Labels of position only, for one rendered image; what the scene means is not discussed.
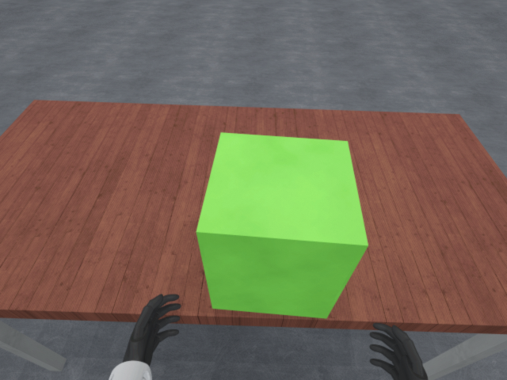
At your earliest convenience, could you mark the left robot forearm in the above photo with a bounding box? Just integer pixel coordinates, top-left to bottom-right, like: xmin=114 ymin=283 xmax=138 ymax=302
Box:
xmin=109 ymin=361 xmax=152 ymax=380

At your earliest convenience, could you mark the left robot hand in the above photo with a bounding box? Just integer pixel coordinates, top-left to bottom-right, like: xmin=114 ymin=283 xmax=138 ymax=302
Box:
xmin=123 ymin=294 xmax=181 ymax=366

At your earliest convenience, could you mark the carton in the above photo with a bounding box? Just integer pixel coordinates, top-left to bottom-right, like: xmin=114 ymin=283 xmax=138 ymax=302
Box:
xmin=196 ymin=132 xmax=368 ymax=318

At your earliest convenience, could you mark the right robot hand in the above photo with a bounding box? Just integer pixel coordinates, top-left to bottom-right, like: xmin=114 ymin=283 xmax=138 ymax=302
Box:
xmin=369 ymin=323 xmax=428 ymax=380

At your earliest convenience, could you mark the table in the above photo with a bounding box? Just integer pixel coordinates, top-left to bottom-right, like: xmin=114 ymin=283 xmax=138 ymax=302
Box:
xmin=0 ymin=100 xmax=507 ymax=380

